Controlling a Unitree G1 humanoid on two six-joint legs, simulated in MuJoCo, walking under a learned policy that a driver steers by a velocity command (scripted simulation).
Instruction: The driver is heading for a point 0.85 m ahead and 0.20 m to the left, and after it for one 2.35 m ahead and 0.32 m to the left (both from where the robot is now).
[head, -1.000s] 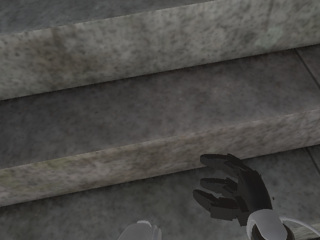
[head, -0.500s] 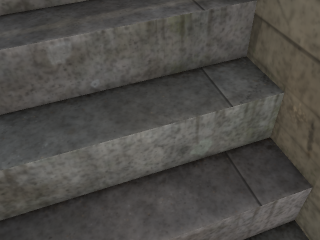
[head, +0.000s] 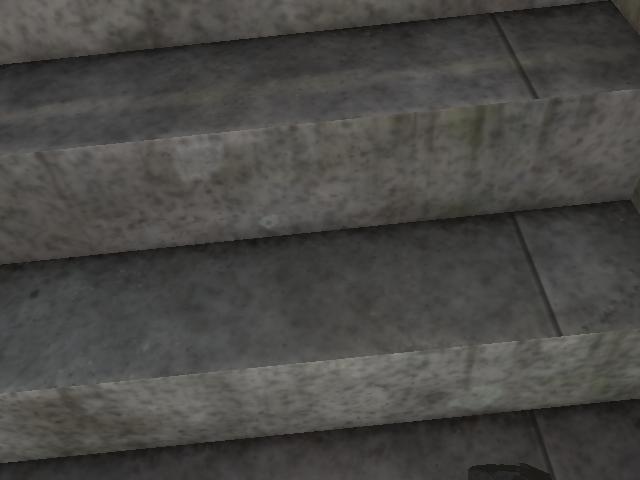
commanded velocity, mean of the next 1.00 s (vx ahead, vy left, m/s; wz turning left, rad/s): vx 0.50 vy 0.00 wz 0.58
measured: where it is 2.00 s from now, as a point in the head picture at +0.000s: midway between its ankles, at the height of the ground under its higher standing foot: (126, 104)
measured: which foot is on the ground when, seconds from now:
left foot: down 0.00-0.48, up 0.50-1.00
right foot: up 0.00-0.44, down 0.46-1.00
